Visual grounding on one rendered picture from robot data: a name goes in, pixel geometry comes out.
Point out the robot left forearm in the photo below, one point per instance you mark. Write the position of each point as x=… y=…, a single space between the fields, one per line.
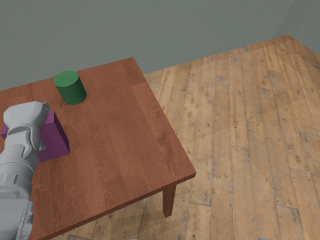
x=19 y=160

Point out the left robot hand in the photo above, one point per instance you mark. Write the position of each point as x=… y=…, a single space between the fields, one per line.
x=33 y=113

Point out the table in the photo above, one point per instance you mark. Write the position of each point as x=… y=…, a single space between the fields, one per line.
x=122 y=148

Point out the left robot upper arm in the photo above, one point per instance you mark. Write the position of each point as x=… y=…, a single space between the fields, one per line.
x=16 y=218

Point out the sponge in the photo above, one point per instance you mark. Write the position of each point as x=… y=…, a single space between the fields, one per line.
x=53 y=137

